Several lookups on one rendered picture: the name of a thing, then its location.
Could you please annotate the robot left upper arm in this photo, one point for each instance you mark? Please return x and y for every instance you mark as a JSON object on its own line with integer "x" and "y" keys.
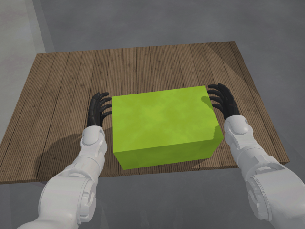
{"x": 66, "y": 203}

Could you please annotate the robot right hand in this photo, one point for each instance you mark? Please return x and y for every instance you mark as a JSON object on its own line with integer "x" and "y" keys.
{"x": 227, "y": 104}

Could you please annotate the robot right upper arm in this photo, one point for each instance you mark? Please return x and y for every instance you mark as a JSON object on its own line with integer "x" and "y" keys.
{"x": 277, "y": 197}

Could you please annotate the carton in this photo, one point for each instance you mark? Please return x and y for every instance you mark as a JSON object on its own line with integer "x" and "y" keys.
{"x": 164, "y": 127}

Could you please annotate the robot left hand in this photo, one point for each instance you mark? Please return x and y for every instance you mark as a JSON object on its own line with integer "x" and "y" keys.
{"x": 95, "y": 116}

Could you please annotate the table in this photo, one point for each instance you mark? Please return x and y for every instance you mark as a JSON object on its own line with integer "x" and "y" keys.
{"x": 44, "y": 133}

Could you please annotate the left robot forearm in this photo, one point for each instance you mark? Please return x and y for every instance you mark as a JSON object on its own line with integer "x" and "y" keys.
{"x": 90, "y": 160}

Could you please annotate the right robot forearm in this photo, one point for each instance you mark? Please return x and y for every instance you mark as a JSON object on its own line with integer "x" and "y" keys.
{"x": 247, "y": 153}

